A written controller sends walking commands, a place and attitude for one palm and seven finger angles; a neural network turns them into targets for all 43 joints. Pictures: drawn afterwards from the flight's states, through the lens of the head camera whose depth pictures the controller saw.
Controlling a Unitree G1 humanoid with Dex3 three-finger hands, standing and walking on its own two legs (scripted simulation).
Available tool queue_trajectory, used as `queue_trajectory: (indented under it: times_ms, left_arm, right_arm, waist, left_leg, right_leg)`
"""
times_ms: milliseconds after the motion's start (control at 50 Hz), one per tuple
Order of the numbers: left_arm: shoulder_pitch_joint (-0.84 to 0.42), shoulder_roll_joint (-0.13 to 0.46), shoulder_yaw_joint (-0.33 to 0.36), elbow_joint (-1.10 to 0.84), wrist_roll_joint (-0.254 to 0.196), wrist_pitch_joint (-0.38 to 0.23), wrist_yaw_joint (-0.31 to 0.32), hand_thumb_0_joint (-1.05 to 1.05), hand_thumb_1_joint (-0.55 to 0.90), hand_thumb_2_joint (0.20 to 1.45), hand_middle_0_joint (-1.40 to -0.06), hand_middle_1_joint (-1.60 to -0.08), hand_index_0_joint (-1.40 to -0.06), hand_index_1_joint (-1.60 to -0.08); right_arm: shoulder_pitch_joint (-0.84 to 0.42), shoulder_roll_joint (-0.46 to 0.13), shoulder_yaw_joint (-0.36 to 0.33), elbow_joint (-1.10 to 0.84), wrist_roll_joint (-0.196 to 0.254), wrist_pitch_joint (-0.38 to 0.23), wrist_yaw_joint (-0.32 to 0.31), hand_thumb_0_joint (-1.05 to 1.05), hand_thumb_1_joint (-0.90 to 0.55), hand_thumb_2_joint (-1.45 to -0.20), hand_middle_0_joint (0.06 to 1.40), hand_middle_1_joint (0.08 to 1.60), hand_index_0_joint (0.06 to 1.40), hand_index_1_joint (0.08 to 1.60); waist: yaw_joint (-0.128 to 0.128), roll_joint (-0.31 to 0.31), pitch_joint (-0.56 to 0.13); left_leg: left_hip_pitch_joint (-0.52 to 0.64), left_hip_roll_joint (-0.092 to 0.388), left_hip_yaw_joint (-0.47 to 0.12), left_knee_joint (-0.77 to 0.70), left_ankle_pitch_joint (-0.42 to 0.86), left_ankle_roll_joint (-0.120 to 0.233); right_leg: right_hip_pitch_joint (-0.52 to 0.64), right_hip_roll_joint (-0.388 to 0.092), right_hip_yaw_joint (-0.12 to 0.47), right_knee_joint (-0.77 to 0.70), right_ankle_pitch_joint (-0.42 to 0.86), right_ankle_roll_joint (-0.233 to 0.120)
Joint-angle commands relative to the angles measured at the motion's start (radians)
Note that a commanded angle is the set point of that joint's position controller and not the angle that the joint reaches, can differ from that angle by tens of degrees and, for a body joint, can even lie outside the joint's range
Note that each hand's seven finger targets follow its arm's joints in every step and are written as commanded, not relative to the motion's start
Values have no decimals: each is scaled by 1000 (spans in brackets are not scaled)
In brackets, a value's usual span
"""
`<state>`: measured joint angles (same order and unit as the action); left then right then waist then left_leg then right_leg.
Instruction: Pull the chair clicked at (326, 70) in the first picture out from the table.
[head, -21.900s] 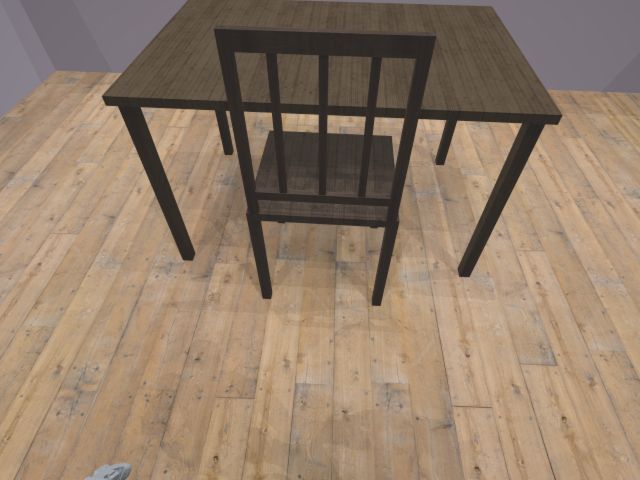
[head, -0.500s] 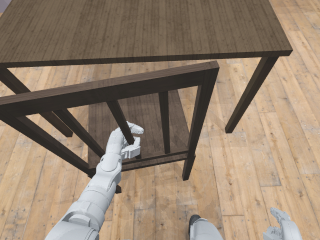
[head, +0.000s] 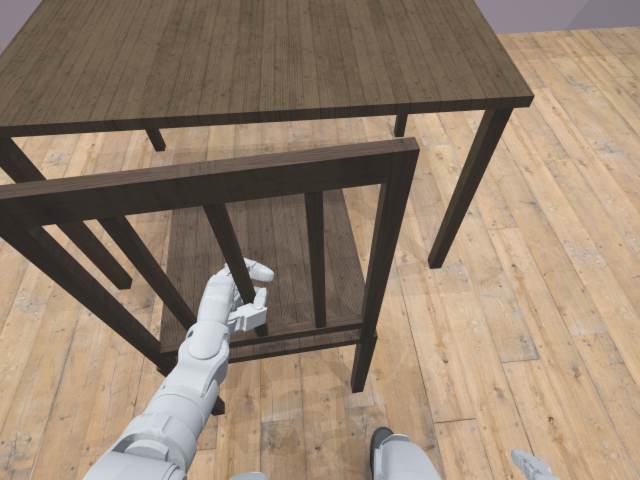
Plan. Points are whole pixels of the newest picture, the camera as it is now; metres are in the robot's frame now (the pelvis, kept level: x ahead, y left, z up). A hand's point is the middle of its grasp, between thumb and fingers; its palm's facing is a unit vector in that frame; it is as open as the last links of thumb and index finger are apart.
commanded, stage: step backward, pulling the chair out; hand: left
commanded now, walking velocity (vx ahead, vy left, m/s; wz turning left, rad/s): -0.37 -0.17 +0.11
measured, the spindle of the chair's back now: (244, 284) +0.37 +0.12 -0.02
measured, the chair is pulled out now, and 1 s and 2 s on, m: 0.27 0.37 0.56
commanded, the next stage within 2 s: none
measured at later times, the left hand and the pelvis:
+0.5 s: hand (252, 344) +0.29 +0.10 -0.04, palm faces -0.03 -0.99 -0.17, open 5.1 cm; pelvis -0.05 -0.02 +0.01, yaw +2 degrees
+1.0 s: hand (247, 384) +0.24 +0.10 -0.04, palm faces +0.01 -0.99 -0.16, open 5.1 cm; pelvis -0.11 -0.03 +0.02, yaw +4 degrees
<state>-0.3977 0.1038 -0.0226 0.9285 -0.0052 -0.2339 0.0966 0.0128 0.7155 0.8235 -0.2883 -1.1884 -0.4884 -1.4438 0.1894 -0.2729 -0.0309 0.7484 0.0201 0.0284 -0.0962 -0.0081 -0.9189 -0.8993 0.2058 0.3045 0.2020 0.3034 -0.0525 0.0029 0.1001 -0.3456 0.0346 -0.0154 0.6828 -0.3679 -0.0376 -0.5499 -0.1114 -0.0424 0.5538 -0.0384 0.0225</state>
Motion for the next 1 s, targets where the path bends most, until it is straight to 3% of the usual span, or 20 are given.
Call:
queue_trajectory:
  times_ms: [0,40,100,140,160,180,220,260,320,380,440,480,540,620,680,740,820,880,920,980]
  left_arm:
    - [-110,106,4,-182,6,-61,2,0,900,900,-500,-1450,-500,-1450]
    - [-132,95,-7,-260,6,-52,-3,0,900,900,-500,-1450,-500,-1450]
    - [-139,86,-5,-292,5,-52,-13,0,900,900,-500,-1450,-500,-1450]
    - [-195,116,-21,-271,24,-67,-15,0,900,900,-500,-1450,-500,-1450]
    - [-205,114,-32,-262,30,-69,-14,0,900,900,-500,-1450,-500,-1450]
    - [-192,139,-16,-253,9,-52,-4,0,900,900,-500,-1450,-500,-1450]
    - [-141,149,11,-258,8,-46,3,0,900,900,-500,-1450,-500,-1450]
    - [-145,120,-15,-304,2,-47,2,0,900,900,-500,-1450,-500,-1450]
    - [-146,94,-36,-374,0,-48,-11,0,900,900,-500,-1450,-500,-1450]
    - [-135,120,-8,-371,5,-42,-5,0,900,900,-500,-1450,-500,-1450]
    - [-185,132,-15,-362,13,-53,-5,0,900,900,-500,-1450,-500,-1450]
    - [-161,206,37,-329,4,-54,4,0,900,900,-500,-1450,-500,-1450]
    - [-168,193,35,-283,6,-32,6,0,900,900,-500,-1450,-500,-1450]
    - [-161,148,7,-263,-6,-14,9,0,900,900,-500,-1450,-500,-1450]
    - [-193,110,-32,-302,-17,-16,2,0,900,900,-500,-1450,-500,-1450]
    - [-260,85,-53,-340,-7,-22,-9,0,900,900,-500,-1450,-500,-1450]
    - [-254,100,-34,-288,5,-40,-1,0,900,900,-500,-1450,-500,-1450]
    - [-246,200,32,-240,-4,-51,9,0,900,900,-500,-1450,-500,-1450]
    - [-219,193,31,-223,-1,-33,0,0,900,900,-500,-1450,-500,-1450]
    - [-173,206,48,-253,1,-17,6,0,900,900,-500,-1450,-500,-1450]
  right_arm:
    - [15,-120,-37,-161,-11,-26,-7,0,-900,-900,200,300,200,300]
    - [-41,-95,-42,-194,-11,-13,5,0,-900,-900,200,300,200,300]
    - [48,-95,-66,-177,-2,-25,16,0,-900,-900,200,300,200,300]
    - [65,-84,-67,-150,-7,-42,15,0,-900,-900,200,300,200,300]
    - [41,-69,-50,-143,-11,-47,12,0,-900,-900,200,300,200,300]
    - [60,-88,-55,-123,-3,-40,2,0,-900,-900,200,300,200,300]
    - [45,-86,-47,-132,-7,-37,-7,0,-900,-900,200,300,200,300]
    - [36,-100,-37,-144,-10,-31,-16,0,-900,-900,200,300,200,300]
    - [2,-95,-35,-173,-27,-4,1,0,-900,-900,200,300,200,300]
    - [17,-91,-41,-167,-27,-6,8,0,-900,-900,200,300,200,300]
    - [46,-82,-45,-152,-20,-13,5,0,-900,-900,200,300,200,300]
    - [46,-84,-54,-150,-5,-12,-9,0,-900,-900,200,300,200,300]
    - [-25,-71,-35,-155,-5,-14,-12,0,-900,-900,200,300,200,300]
    - [5,-75,-5,-133,-6,-16,-25,0,-900,-900,200,300,200,300]
    - [-2,-121,-30,-173,-7,5,-31,0,-900,-900,200,300,200,300]
    - [-21,-79,-20,-170,-26,9,-11,0,-900,-900,200,300,200,300]
    - [44,-89,-38,-134,-18,-9,2,0,-900,-900,200,300,200,300]
    - [53,-99,-49,-129,1,-11,-22,0,-900,-900,200,300,200,300]
    - [-17,-82,-33,-152,1,-10,-22,0,-900,-900,200,300,200,300]
    - [-29,-88,-14,-140,-6,-8,-26,0,-900,-900,200,300,200,300]
  waist:
    - [27,208,-317]
    - [54,274,-231]
    - [15,31,-317]
    - [-5,-117,-326]
    - [6,-59,-307]
    - [-1,-137,-352]
    - [7,-129,-408]
    - [0,-59,-423]
    - [21,220,-398]
    - [23,169,-367]
    - [-4,30,-425]
    - [0,-139,-458]
    - [40,-141,-396]
    - [14,-129,-399]
    - [26,95,-375]
    - [31,241,-330]
    - [17,88,-395]
    - [6,-162,-495]
    - [39,-123,-435]
    - [37,-96,-424]
  left_leg:
    - [-139,162,-201,-368,-64,123]
    - [-315,268,-234,-337,163,179]
    - [-35,146,-104,-94,431,78]
    - [-24,26,-6,24,173,3]
    - [-39,9,-11,50,-29,1]
    - [-33,2,-20,68,-27,2]
    - [11,26,-36,-31,30,8]
    - [95,85,-74,-223,352,36]
    - [101,238,-222,-240,675,133]
    - [75,239,-193,-204,614,131]
    - [103,144,-84,-103,564,52]
    - [48,32,3,29,206,-3]
    - [-49,-18,-49,196,-139,9]
    - [58,27,-41,-204,86,23]
    - [113,218,-197,-249,607,116]
    - [64,259,-204,-264,618,144]
    - [203,193,-129,-57,821,76]
    - [4,31,-16,92,176,-16]
    - [-74,1,-75,181,-129,-2]
    - [-42,18,-83,21,-64,4]
  right_leg:
    - [305,56,-2,124,-388,14]
    - [415,73,9,315,-281,-12]
    - [435,37,64,-30,62,-33]
    - [396,-121,177,-133,221,-117]
    - [350,-166,182,-153,220,-140]
    - [398,-182,190,-146,284,-158]
    - [433,-164,151,-94,307,-132]
    - [411,-62,61,-11,237,-60]
    - [338,71,28,122,-119,-14]
    - [346,82,31,66,-185,-27]
    - [433,8,82,-65,229,-46]
    - [444,-139,201,-121,314,-118]
    - [365,-244,247,-210,111,-157]
    - [413,-132,105,-85,129,-80]
    - [325,53,22,88,18,-5]
    - [293,62,30,165,-322,-24]
    - [387,12,80,-66,215,-55]
    - [615,-184,233,-57,776,-159]
    - [528,-263,248,-104,632,-175]
    - [518,-225,178,-84,485,-146]
